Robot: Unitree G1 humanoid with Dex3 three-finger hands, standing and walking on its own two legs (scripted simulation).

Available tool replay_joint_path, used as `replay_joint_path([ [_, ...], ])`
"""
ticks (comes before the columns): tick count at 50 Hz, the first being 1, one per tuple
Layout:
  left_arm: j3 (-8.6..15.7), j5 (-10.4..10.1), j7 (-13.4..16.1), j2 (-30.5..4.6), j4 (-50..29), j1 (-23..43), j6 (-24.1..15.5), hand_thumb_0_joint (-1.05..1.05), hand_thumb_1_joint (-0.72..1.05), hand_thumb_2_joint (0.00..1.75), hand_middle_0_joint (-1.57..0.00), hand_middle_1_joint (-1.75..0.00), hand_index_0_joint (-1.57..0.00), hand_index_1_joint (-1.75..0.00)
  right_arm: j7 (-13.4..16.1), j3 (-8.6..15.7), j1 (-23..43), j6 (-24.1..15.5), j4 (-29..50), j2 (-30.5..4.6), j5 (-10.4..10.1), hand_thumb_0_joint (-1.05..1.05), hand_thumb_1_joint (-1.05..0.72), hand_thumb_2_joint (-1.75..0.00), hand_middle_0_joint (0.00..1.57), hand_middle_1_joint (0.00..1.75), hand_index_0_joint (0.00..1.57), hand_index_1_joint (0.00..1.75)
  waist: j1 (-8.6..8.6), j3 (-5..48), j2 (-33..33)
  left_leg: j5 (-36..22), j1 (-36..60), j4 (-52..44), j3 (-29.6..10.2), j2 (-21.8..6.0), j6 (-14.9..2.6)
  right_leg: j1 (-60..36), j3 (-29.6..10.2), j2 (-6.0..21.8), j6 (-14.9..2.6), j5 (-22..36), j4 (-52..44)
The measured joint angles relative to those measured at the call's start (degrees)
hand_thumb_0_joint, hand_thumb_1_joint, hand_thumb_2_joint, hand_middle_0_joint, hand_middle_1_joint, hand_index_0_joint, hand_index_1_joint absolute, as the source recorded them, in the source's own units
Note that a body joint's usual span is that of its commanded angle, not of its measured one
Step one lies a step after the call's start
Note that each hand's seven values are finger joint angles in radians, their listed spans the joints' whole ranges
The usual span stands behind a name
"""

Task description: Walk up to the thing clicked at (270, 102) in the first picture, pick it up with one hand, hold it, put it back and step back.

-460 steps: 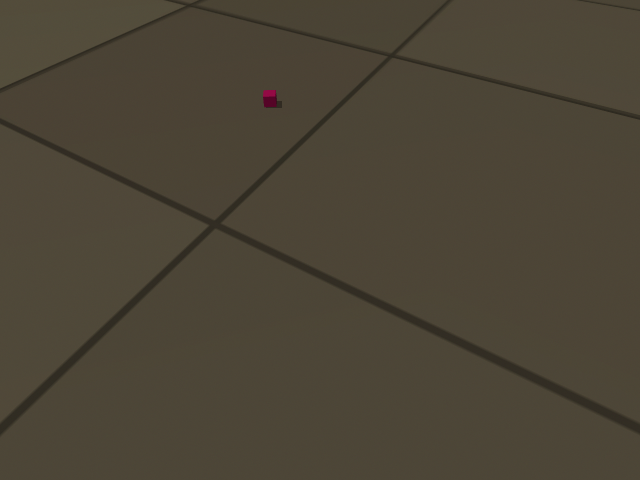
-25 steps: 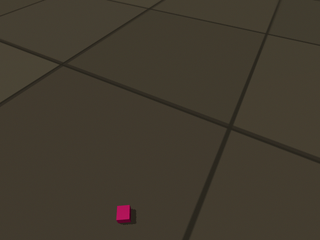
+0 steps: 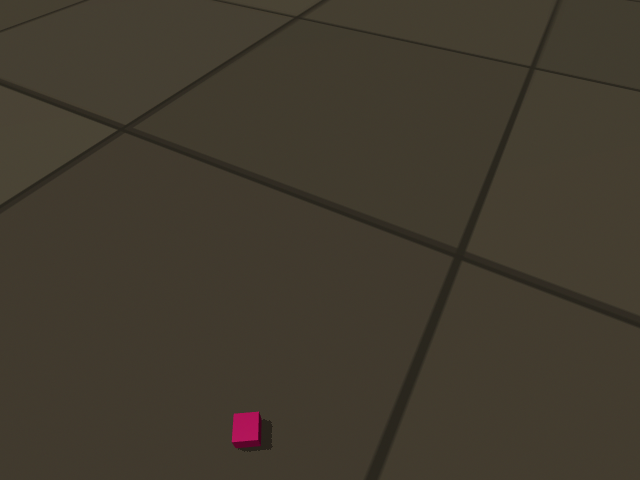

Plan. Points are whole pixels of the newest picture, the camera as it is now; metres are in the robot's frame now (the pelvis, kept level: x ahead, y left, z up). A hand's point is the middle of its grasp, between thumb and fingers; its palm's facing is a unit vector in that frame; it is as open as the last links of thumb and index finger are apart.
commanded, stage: stand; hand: left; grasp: from above
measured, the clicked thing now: (247, 429) +0.39 +0.23 -0.75
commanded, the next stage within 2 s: rise first in 0.82 s
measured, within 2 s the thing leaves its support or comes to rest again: neither
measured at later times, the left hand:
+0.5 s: hand out of the picture +0.07 +0.26 -0.16, palm faces -0.02 -0.94 -0.35, open 7.4 cm
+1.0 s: hand out of the picture +0.09 +0.25 -0.16, palm faces +0.02 -0.94 -0.34, open 7.5 cm
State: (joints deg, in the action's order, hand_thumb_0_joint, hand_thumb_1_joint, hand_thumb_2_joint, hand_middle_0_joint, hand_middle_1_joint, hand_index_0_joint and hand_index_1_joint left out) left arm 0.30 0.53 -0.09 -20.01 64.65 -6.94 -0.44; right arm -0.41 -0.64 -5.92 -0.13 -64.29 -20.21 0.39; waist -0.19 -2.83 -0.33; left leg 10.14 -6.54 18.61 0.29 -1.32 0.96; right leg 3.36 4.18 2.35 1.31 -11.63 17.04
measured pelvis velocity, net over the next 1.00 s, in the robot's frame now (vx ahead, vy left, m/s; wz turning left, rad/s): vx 0.00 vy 0.00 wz -0.01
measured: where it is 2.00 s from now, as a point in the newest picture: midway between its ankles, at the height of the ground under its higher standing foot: outside the picture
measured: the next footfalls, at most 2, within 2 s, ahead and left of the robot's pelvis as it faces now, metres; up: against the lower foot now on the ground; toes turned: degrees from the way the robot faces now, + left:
none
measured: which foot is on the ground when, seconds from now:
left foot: down 0.00-1.00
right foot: down 0.00-1.00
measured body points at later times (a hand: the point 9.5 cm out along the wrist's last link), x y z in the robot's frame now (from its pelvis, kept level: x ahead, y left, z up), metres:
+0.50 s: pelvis +0.00 +0.00 +0.00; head +0.01 +0.00 +0.45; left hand +0.07 +0.31 -0.13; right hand +0.07 -0.30 -0.13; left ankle +0.00 +0.13 -0.75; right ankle -0.03 -0.13 -0.75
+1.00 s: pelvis +0.00 +0.00 +0.00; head +0.02 +0.00 +0.45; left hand +0.09 +0.30 -0.13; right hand +0.08 -0.29 -0.13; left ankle +0.00 +0.13 -0.75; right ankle -0.03 -0.13 -0.75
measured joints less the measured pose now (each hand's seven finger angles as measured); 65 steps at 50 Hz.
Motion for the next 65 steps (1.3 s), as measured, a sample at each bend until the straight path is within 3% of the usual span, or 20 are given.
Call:
replay_joint_path([
  [47,-0.1,0.0,0.0,-0.1,-0.3,-0.4,0.0,0.00,0.90,0.90,-0.20,-0.31,-0.20,-0.30,0.0,0.1,-0.4,-0.1,0.2,0.1,0.0,0.01,-0.90,-0.90,0.20,0.30,0.21,0.30,0.04,-0.2,0.2,0.3,0.0,0.1,0.4,0.2,-0.26,0.1,-0.4,0.2,0.25,-0.1,0.1],
  [51,2.3,-1.5,1.0,1.1,-3.4,2.4,-1.1,0.00,0.85,0.89,-0.20,-0.36,-0.20,-0.36,1.9,0.2,-3.3,-1.3,9.6,1.0,-2.9,0.01,-0.92,-0.90,0.20,0.30,0.20,0.30,0.22,-0.3,0.0,1.8,-6.0,5.0,0.3,0.1,-0.38,6.4,-0.5,0.3,0.01,-1.9,5.6],
  [57,7.9,3.3,-0.7,0.1,-2.5,10.6,-0.2,0.00,0.58,0.89,-0.15,-0.64,-0.16,-0.62,1.8,1.5,-5.3,-1.7,17.9,5.1,-2.1,0.01,-0.89,-0.90,0.20,0.30,0.20,0.30,1.14,1.4,1.3,5.0,-16.9,14.2,0.7,-0.8,-0.07,17.8,-1.4,-0.2,-0.46,-5.2,15.1],
  [65,8.9,7.7,0.0,1.0,-9.6,7.7,5.7,0.00,0.04,0.93,-0.08,-0.92,-0.10,-0.89,0.5,2.1,-8.9,-1.7,24.2,6.3,-1.9,0.01,-0.84,-0.88,0.20,0.30,0.21,0.30,2.48,4.2,0.6,9.3,-24.7,22.8,1.2,-1.4,-0.27,25.5,-2.2,-0.6,-0.24,-8.7,22.9],
])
